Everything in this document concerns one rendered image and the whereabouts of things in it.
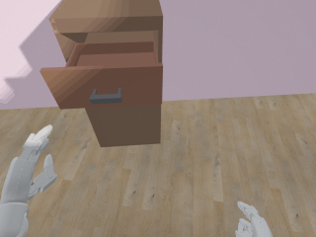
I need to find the right robot hand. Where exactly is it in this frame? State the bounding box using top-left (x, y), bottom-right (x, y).
top-left (235, 200), bottom-right (274, 237)

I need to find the drawer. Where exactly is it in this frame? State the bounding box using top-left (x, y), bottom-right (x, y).
top-left (39, 40), bottom-right (163, 110)

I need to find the left robot forearm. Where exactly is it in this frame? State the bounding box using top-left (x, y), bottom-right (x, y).
top-left (0, 202), bottom-right (30, 237)

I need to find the cabinet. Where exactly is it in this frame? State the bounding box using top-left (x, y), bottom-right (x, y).
top-left (49, 0), bottom-right (163, 148)

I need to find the handle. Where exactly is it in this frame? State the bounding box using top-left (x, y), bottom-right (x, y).
top-left (89, 88), bottom-right (122, 105)

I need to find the left robot hand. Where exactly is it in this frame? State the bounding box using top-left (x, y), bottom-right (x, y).
top-left (0, 124), bottom-right (57, 204)

